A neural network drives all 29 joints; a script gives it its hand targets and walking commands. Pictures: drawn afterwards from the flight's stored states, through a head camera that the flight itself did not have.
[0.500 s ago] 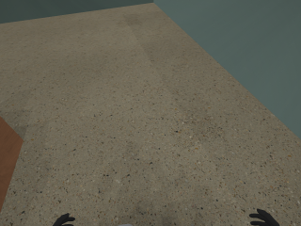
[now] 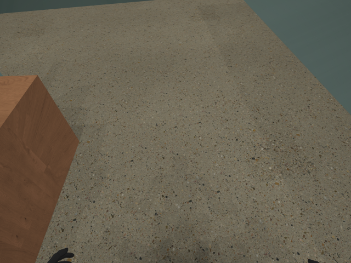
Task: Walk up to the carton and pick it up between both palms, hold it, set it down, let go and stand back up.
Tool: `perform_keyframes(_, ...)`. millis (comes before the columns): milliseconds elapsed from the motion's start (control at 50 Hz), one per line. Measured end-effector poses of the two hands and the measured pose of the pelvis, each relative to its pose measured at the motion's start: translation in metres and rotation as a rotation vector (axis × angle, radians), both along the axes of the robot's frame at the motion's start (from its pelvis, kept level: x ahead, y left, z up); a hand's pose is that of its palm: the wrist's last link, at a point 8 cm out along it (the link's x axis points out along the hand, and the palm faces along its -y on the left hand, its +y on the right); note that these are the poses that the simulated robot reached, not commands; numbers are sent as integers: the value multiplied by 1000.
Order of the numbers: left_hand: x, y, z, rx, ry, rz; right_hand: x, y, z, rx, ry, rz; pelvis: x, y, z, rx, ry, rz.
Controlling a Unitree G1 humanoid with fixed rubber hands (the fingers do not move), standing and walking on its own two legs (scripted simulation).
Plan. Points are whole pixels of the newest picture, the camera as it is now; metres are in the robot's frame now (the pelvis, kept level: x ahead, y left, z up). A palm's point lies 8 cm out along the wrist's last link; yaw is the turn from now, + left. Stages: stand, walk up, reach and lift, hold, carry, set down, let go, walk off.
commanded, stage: walk up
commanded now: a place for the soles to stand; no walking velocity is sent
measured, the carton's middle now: out of the picture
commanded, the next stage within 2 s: none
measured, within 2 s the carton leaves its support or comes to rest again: neither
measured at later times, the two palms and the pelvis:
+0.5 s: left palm out of the picture +0.15 +0.45 -0.10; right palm (254, 232) +0.22 -0.16 -0.07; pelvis +0.08 +0.13 -0.01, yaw +12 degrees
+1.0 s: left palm out of the picture +0.20 +0.52 -0.08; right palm (205, 169) +0.40 -0.06 -0.09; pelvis +0.22 +0.20 +0.00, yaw +19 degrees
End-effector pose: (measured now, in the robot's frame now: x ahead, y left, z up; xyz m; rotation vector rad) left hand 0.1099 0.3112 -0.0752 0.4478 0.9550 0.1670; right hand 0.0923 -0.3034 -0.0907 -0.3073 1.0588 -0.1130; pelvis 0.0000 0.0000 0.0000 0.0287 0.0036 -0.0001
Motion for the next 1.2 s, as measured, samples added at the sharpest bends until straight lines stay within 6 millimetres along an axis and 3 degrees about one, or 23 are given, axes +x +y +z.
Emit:
perform_keyframes(80, -16, 19, 15, 35, 33, 57, 24, 18, 3, 35, -14, 34, 14, 12, 9, 25, -20, 33)
perform_keyframes(220, 9, 52, 20, 33, 1, 72, 54, 52, 5, 42, -10, 69, 34, 43, 12, 13, -2, 66)
perform_keyframes(320, 19, 87, 3, -16, -15, 107, 84, 89, 9, 0, -7, 120, 49, 77, 5, -28, 10, 119)
perform_keyframes(420, 31, 126, -34, -68, -31, 159, 113, 126, 4, -79, -52, 157, 64, 117, -20, -37, -41, 170)
perform_keyframes(560, 47, 148, -18, -85, -60, 200, 144, 152, 21, -103, -7, 217, 88, 135, -2, -44, -16, 231)
perform_keyframes(700, 39, 154, -10, -47, -1, 249, 195, 169, 8, -58, -16, 254, 125, 141, -1, -16, 15, 257)
perform_keyframes(800, 36, 165, 8, -20, 40, 303, 236, 192, 10, -16, -32, 290, 158, 154, 9, 16, -7, 290)
perform_keyframes(880, 57, 179, 14, -11, 45, 311, 263, 209, 9, -2, -32, 304, 183, 169, 11, 24, -1, 300)
perform_keyframes(960, 81, 197, 7, -26, 36, 317, 289, 230, 7, -14, -13, 318, 206, 187, 7, 6, 8, 315)
perform_keyframes(1120, 119, 242, -39, -100, 34, 367, 348, 284, -4, -94, -45, 375, 250, 237, -21, -9, -24, 367)
perform_keyframes(1200, 156, 256, -30, -111, -27, 377, 360, 290, 9, -130, -18, 395, 271, 246, -12, -25, -26, 393)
